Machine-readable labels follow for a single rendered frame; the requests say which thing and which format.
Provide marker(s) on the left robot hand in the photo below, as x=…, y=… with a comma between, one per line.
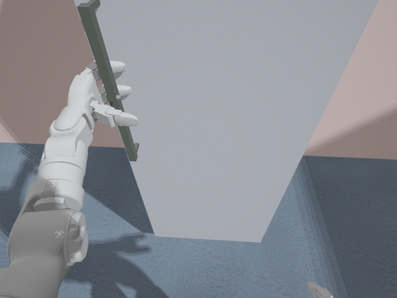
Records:
x=84, y=92

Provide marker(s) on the left robot upper arm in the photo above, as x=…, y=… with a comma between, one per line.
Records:
x=44, y=246

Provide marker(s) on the handle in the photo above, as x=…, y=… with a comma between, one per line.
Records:
x=94, y=36

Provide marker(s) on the right robot hand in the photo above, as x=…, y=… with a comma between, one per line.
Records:
x=317, y=291

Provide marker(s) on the fridge door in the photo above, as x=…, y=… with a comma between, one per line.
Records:
x=228, y=94

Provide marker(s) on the robot left forearm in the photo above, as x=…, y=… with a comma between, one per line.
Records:
x=59, y=182

